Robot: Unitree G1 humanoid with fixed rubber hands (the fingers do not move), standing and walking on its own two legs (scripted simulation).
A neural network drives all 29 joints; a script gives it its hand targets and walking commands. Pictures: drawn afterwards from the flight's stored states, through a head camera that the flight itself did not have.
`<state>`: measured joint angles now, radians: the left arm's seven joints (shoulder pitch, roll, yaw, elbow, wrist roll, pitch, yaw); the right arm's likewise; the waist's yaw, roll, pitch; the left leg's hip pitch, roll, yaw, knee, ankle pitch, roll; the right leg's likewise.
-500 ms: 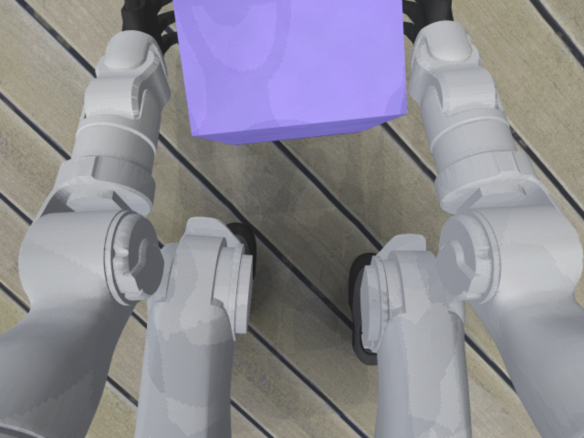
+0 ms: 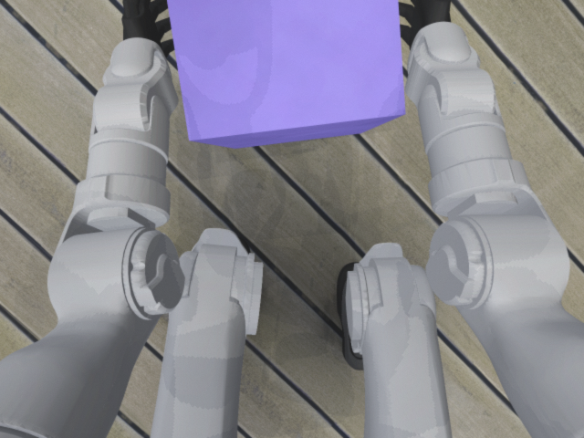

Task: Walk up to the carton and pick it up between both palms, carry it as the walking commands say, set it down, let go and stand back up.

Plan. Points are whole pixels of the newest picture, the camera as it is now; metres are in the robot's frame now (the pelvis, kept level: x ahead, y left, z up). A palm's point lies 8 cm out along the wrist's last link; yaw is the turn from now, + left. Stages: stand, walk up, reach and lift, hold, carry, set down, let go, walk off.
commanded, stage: reach and lift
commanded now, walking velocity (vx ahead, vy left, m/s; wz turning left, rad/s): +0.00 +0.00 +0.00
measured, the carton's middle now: (287, 56) +0.54 +0.06 -0.20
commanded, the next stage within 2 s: none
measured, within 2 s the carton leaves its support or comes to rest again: neither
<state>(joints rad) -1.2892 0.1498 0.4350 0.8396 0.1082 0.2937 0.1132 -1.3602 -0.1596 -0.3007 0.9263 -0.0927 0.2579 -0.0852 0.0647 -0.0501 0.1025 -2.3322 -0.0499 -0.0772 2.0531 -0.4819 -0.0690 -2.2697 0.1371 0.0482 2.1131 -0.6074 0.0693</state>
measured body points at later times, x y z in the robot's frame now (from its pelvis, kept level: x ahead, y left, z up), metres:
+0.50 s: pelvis +0.01 +0.00 +0.04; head +0.34 +0.03 +0.35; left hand +0.52 +0.21 -0.09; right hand +0.56 -0.09 -0.07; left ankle +0.13 +0.14 -0.36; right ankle +0.10 -0.12 -0.36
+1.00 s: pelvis +0.01 +0.00 +0.09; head +0.30 +0.03 +0.44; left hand +0.50 +0.21 -0.01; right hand +0.55 -0.09 +0.01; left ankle +0.13 +0.14 -0.36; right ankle +0.10 -0.12 -0.36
